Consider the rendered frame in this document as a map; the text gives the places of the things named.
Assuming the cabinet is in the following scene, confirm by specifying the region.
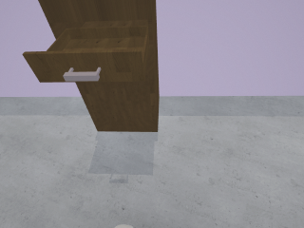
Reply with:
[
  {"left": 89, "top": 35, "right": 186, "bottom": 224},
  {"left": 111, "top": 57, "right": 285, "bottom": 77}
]
[{"left": 38, "top": 0, "right": 160, "bottom": 132}]

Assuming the handle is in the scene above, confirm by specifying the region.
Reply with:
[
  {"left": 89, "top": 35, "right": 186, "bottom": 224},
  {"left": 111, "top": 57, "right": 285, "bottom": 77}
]
[{"left": 63, "top": 66, "right": 101, "bottom": 82}]

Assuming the drawer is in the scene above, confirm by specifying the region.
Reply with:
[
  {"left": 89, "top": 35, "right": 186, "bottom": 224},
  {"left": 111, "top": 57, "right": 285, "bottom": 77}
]
[{"left": 22, "top": 26, "right": 149, "bottom": 83}]

